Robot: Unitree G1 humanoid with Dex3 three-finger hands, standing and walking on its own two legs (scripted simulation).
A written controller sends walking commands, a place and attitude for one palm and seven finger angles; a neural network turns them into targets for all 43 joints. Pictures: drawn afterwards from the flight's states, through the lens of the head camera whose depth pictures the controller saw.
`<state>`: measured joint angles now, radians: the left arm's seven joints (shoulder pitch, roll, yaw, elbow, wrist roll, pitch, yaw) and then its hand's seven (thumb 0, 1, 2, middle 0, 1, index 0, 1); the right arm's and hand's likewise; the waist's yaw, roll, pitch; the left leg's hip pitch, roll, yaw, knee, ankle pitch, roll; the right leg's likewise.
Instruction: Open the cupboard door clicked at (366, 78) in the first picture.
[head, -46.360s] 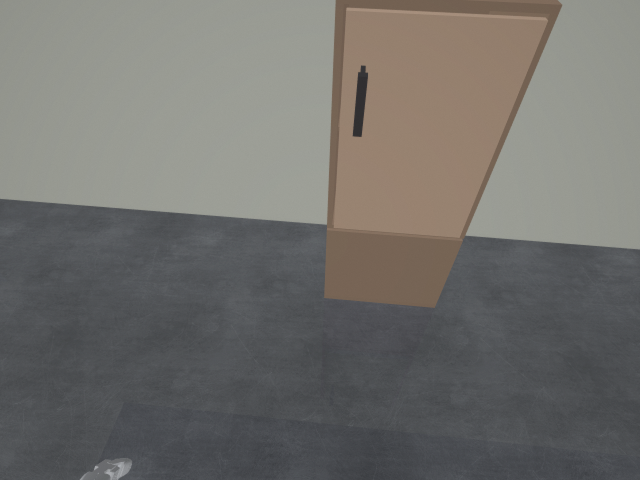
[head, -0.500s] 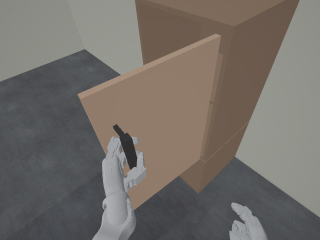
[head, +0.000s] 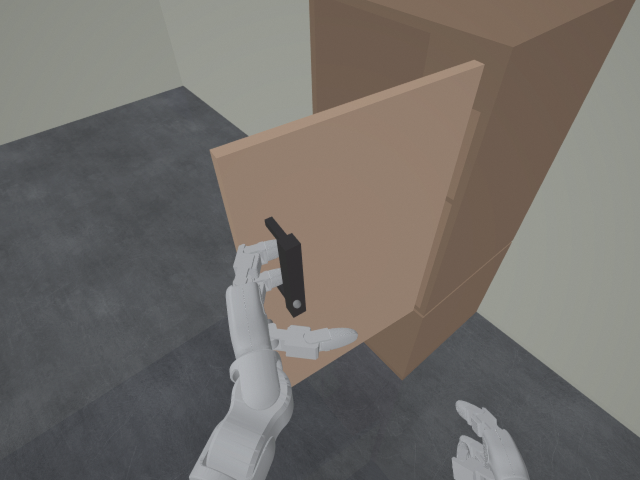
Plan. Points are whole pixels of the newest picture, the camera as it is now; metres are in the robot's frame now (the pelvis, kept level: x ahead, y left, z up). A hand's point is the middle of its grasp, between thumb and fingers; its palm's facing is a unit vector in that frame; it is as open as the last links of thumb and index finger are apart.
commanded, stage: open thumb and fingers to let go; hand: left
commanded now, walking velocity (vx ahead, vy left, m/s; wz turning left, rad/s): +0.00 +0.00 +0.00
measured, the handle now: (284, 268) +0.35 +0.07 +0.09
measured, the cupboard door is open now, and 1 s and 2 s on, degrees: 83 84 84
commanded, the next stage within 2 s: slide the hand sideways off the handle in 0.24 s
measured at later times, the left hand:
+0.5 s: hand (302, 325) +0.28 +0.04 +0.09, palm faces -0.07 -0.99 -0.08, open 16.5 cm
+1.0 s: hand (279, 347) +0.25 +0.06 +0.09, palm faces -0.08 -1.00 +0.00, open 16.4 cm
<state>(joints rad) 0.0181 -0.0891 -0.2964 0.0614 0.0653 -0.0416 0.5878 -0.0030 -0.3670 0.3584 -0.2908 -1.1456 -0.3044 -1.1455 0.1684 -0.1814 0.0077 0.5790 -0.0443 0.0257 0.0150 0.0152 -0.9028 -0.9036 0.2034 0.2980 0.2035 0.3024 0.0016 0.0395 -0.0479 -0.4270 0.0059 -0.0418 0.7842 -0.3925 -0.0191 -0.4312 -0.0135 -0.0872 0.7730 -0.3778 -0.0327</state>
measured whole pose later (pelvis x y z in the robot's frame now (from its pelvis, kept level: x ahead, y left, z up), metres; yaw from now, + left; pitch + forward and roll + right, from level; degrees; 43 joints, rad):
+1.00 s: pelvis +0.02 +0.01 +0.00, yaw -2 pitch +4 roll +0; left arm 0.37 0.06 -0.25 -0.25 -0.02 -0.11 0.10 -0.02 -0.50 0.30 -0.14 -0.30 -0.14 -0.29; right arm 0.25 -0.20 0.04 0.43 0.00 -0.01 0.02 0.02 -0.90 -0.90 0.20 0.30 0.20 0.30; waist 0.01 0.03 -0.06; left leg -0.42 0.01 0.00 0.80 -0.44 -0.01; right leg -0.45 -0.01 -0.05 0.81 -0.42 -0.02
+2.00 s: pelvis +0.01 +0.02 -0.01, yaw -1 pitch +4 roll -2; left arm 0.58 0.21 0.02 -0.49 -0.20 -0.06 -0.11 -0.02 -0.50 0.30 -0.15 -0.30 -0.15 -0.30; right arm 0.31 -0.22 0.05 0.43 0.05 -0.14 -0.05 0.02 -0.90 -0.90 0.21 0.30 0.21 0.30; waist 0.01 0.06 -0.11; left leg -0.50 0.01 -0.02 0.91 -0.47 0.01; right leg -0.49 -0.01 -0.06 0.86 -0.43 0.00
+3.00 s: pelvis +0.04 +0.02 +0.03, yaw -2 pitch -4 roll -1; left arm 0.46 0.33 0.34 -0.40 -0.06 -0.07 0.12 0.01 0.81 0.87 -0.21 -0.30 -0.21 -0.30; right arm 0.19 -0.23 0.01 0.62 0.00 -0.11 -0.07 0.02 -0.90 -0.90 0.21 0.30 0.21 0.30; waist 0.07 0.07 0.01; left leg -0.08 0.01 0.01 0.44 -0.30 0.01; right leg -0.10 0.00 -0.04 0.42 -0.26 0.00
